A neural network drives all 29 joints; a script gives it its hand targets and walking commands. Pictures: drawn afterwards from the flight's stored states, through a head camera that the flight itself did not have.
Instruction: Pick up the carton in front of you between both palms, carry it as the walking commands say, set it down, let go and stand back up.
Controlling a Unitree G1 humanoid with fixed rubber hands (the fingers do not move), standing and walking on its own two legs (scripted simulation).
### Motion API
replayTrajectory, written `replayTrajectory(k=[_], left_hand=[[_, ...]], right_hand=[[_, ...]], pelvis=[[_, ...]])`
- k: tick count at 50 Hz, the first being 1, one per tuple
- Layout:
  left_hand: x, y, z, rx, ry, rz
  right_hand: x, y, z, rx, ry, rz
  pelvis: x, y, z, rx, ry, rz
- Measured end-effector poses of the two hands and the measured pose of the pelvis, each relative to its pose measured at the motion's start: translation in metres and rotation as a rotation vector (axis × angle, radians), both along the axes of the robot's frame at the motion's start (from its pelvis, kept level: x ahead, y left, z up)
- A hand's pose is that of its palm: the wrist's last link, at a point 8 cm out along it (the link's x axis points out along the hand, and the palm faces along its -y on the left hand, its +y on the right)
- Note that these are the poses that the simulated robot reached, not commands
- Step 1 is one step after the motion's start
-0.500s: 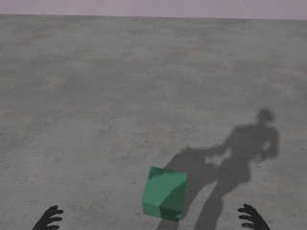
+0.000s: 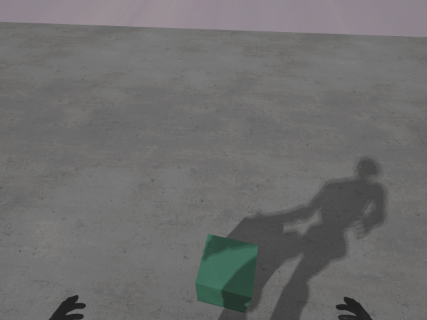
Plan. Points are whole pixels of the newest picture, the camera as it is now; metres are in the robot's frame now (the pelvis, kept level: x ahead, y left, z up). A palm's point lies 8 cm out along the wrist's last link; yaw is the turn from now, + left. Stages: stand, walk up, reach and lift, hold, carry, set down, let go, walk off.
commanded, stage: stand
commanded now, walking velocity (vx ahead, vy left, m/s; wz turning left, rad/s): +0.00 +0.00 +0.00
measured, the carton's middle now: (226, 273) +0.41 -0.06 -0.65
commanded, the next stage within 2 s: none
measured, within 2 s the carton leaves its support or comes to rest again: neither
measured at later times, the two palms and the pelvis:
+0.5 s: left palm out of the picture +0.08 +0.31 -0.09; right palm out of the picture +0.08 -0.30 -0.10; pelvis -0.02 +0.00 +0.00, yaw +0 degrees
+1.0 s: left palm out of the picture +0.07 +0.32 -0.09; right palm out of the picture +0.07 -0.30 -0.10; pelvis -0.02 +0.01 +0.01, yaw +0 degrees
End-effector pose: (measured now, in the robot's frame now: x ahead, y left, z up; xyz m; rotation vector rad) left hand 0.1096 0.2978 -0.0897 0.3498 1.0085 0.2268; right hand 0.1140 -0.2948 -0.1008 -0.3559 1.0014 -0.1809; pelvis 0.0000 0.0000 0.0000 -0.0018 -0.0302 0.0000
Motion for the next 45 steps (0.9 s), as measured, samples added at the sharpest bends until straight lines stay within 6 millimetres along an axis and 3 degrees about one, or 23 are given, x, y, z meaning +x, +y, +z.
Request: replayTrajectory(k=[22, 45], left_hand=[[-0.032, 0.011, -0.004, 0.004, 0.073, 0.014], [-0.040, 0.018, -0.005, 0.009, 0.106, 0.017]], right_hand=[[-0.032, -0.005, -0.001, -0.010, 0.069, -0.013], [-0.041, -0.007, -0.001, -0.019, 0.099, -0.020]], pelvis=[[-0.016, 0.003, 0.004, 0.002, -0.012, 0.000], [-0.021, 0.005, 0.005, 0.002, -0.010, 0.001]])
